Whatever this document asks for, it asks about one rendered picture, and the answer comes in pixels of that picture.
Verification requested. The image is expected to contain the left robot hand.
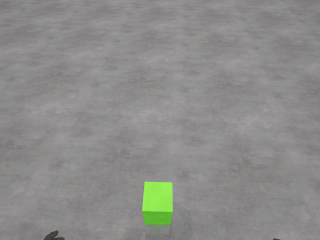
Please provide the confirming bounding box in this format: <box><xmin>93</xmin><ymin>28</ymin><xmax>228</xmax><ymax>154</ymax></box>
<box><xmin>44</xmin><ymin>230</ymin><xmax>65</xmax><ymax>240</ymax></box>

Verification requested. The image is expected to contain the carton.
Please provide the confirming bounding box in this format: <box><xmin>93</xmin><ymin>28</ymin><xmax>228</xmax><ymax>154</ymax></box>
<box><xmin>142</xmin><ymin>181</ymin><xmax>173</xmax><ymax>225</ymax></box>

